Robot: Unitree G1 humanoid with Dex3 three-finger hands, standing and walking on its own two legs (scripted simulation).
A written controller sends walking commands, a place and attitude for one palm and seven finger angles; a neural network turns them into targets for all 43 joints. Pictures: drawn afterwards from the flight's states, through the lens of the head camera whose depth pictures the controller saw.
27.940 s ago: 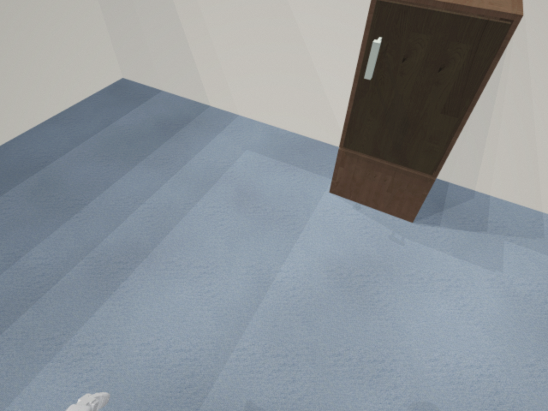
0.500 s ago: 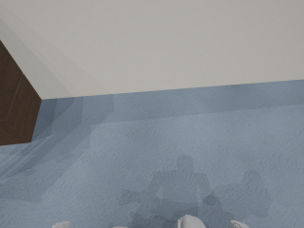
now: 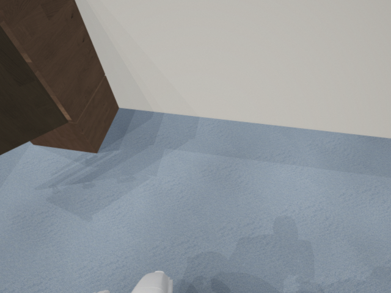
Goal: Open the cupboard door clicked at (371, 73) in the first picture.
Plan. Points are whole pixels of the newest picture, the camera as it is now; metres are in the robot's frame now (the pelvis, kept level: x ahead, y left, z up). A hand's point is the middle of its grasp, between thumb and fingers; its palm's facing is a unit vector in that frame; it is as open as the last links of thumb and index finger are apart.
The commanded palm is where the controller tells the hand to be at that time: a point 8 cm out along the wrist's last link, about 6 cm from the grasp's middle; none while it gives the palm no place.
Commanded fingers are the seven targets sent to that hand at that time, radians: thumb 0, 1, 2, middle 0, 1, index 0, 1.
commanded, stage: turn to face it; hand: left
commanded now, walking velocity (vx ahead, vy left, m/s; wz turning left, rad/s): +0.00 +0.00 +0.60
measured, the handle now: out of the picture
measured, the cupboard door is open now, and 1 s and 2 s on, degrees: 47 47 47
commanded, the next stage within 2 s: take the last steps up to it in 0.92 s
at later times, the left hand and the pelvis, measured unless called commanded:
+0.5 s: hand out of the picture +0.08 +0.26 -0.16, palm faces +0.27 -0.93 -0.24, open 7.3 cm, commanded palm none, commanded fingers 0.00 0.90 0.90 -0.20 -0.30 -0.20 -0.30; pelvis +0.02 +0.03 +0.00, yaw +15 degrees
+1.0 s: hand out of the picture -0.02 +0.16 -0.16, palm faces +0.55 -0.79 -0.26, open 7.3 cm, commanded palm none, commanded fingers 0.00 0.90 0.90 -0.20 -0.30 -0.20 -0.30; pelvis +0.05 -0.03 +0.00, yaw +33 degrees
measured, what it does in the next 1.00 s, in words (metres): steps on the spot, turning left: left foot, then right foot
